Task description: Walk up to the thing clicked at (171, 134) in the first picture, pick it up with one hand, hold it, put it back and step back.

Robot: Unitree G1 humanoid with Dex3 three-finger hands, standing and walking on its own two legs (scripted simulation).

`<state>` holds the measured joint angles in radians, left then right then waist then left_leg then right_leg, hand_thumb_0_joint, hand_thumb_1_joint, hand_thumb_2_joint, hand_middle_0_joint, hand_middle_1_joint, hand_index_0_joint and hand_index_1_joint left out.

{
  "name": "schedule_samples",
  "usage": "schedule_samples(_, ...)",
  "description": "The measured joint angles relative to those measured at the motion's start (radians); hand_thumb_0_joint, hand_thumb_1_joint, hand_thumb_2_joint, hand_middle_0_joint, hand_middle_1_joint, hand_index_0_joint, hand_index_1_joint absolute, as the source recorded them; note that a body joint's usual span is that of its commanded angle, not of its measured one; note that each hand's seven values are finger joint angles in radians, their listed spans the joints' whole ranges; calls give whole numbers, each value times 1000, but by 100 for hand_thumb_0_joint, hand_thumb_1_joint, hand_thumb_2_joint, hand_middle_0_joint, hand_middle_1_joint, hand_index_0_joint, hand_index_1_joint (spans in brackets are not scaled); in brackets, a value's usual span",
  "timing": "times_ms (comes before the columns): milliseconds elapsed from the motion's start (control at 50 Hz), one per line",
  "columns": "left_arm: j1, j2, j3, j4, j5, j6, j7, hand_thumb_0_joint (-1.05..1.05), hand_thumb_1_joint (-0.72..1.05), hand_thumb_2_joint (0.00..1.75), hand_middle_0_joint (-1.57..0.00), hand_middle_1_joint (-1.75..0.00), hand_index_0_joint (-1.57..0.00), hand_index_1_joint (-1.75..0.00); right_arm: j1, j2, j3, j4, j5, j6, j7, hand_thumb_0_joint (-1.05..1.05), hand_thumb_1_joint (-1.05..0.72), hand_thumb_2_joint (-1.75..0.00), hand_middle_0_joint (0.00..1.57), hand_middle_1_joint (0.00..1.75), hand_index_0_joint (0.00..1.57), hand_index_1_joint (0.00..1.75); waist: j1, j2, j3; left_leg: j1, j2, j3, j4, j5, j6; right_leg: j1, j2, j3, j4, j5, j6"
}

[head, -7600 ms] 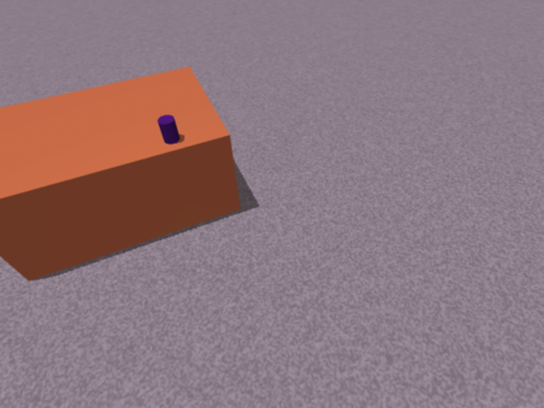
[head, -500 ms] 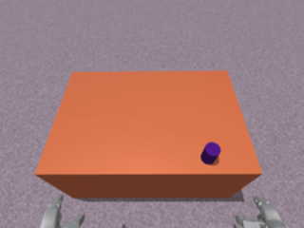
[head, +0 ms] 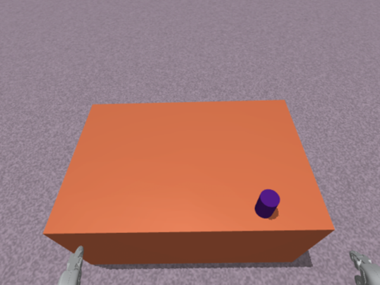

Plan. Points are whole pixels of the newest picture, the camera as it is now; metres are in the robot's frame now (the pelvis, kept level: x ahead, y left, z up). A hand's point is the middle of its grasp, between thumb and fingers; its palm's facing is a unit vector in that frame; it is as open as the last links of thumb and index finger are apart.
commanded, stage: go down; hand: right
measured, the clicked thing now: (266, 204) +0.41 -0.23 -0.26
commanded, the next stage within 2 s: none
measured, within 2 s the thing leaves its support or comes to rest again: neither
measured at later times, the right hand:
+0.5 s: hand (365, 249) +0.21 -0.34 -0.05, palm faces +0.19 +0.95 -0.26, open 17.7 cm
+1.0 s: hand out of the picture +0.28 -0.38 +0.00, palm faces +0.21 +0.97 -0.15, open 17.7 cm
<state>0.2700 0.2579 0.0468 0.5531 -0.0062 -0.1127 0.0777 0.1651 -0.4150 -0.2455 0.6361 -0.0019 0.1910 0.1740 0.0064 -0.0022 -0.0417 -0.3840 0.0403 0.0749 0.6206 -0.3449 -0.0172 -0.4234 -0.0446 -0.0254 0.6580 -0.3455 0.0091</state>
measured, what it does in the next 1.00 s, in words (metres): stands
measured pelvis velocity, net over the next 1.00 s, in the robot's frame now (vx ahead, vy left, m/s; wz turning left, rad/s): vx -0.02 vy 0.00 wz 0.01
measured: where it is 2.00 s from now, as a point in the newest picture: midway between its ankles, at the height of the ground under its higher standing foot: outside the picture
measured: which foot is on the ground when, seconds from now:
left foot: down 0.00-1.00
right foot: down 0.00-1.00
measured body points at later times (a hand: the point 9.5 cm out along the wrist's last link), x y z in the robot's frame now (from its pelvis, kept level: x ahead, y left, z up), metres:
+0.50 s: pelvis -0.01 +0.00 -0.01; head +0.03 -0.02 +0.44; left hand +0.14 +0.26 -0.07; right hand +0.20 -0.39 -0.03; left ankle -0.02 +0.13 -0.72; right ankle -0.01 -0.12 -0.72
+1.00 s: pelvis -0.02 +0.00 -0.01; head +0.03 -0.03 +0.43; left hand +0.12 +0.26 -0.07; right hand +0.27 -0.43 +0.01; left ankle -0.02 +0.13 -0.72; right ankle -0.01 -0.12 -0.72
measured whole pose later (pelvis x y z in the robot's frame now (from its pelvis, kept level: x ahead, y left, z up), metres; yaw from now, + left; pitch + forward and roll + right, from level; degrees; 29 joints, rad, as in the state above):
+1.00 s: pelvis -0.02 +0.00 -0.01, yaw +1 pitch +10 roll +2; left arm 0.28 0.27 -0.02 0.51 0.01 -0.18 0.12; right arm -0.31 -0.74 -0.55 1.02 0.08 -0.07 0.47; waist 0.06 0.02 -0.06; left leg -0.53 0.02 0.08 0.71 -0.35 -0.01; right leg -0.59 -0.07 -0.01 0.79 -0.37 0.01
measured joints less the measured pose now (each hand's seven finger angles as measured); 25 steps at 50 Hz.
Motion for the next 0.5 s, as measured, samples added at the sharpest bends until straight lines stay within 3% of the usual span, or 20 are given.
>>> schedule_samples(280, 66, -2, -24, -119, -3, -6, 5, -1, -55, 8, -7, -6, -6, -6, 36, -22, -47, -108, 17, 15, 25, -1, 57, -8, 1, 7, 2, 7, 2, 4, -8, -22, -2, 3, 40, -17, -2, -30, -3, 6, 54, -24, -2)
schedule_samples(380, 66, 3, -13, -116, -3, -34, 16, -1, -55, 8, -7, -6, -6, -6, -25, -50, -91, -86, 36, -5, 43, -1, 58, -7, 1, 7, 2, 7, 2, 7, -8, -28, -1, 8, 52, -19, -3, -41, -3, 12, 71, -27, -3)
schedule_samples(500, 40, 11, -21, -50, -2, -47, 25, -1, -54, 7, -6, -5, -6, -6, -150, -119, -151, 1, 57, -54, 106, -1, 59, -7, 1, 7, 2, 7, 9, 5, -11, -64, -4, 9, 76, -20, -1, -79, -7, 14, 100, -30, -2)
